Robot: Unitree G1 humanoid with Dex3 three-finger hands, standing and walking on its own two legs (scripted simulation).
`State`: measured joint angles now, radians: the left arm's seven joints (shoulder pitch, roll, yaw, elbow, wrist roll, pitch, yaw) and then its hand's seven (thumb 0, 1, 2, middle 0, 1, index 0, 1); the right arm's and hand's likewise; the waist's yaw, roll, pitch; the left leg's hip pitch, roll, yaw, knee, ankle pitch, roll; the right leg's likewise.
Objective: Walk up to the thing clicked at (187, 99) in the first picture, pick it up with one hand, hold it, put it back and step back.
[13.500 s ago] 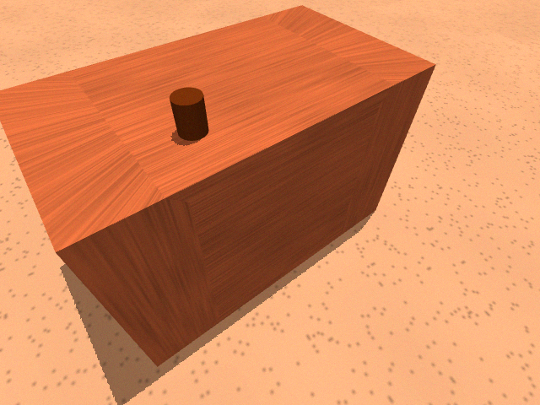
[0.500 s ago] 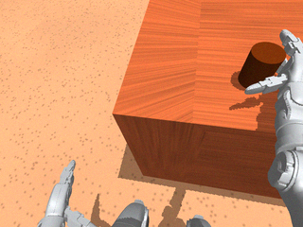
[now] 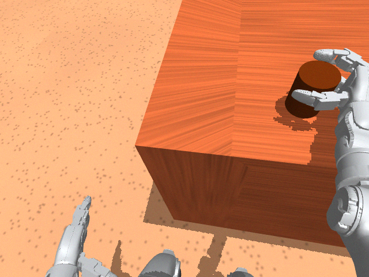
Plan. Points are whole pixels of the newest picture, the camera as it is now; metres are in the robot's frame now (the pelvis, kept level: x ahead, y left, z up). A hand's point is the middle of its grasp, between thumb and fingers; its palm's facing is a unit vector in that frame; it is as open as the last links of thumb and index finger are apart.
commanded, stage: settle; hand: right
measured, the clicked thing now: (310, 90) +0.52 -0.19 +0.08
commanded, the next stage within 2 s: lift in 0.94 s
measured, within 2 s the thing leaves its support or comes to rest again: leaves its support in 0.52 s
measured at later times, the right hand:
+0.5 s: hand (324, 86) +0.50 -0.20 +0.12, palm faces +0.12 +0.99 +0.00, open 10.4 cm
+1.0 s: hand (326, 74) +0.49 -0.19 +0.15, palm faces +0.13 +0.99 -0.01, open 7.3 cm
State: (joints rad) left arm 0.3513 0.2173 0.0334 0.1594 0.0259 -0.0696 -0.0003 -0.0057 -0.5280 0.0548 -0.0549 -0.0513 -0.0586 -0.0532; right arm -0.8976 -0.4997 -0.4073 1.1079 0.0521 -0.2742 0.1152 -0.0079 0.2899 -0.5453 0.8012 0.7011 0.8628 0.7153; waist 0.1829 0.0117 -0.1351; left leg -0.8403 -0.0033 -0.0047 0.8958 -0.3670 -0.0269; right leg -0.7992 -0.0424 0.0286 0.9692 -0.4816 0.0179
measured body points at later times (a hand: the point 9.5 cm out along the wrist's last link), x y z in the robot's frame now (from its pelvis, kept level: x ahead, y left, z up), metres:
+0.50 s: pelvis +0.00 +0.00 +0.01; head +0.08 -0.02 +0.45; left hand +0.15 +0.26 -0.04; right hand +0.49 -0.26 +0.12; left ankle +0.03 +0.14 -0.68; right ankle -0.01 -0.13 -0.68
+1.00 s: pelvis +0.00 +0.00 +0.02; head +0.06 -0.01 +0.47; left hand +0.14 +0.27 -0.03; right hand +0.48 -0.25 +0.15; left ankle +0.03 +0.14 -0.68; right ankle -0.01 -0.13 -0.68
